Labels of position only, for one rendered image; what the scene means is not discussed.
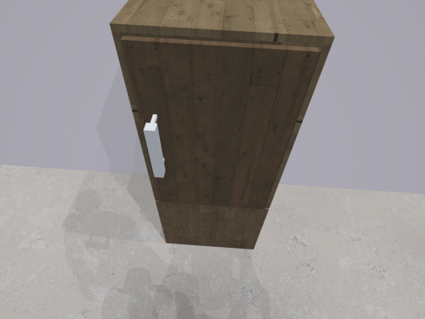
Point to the cupboard door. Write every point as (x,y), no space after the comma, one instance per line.
(225,114)

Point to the handle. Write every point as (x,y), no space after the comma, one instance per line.
(152,138)

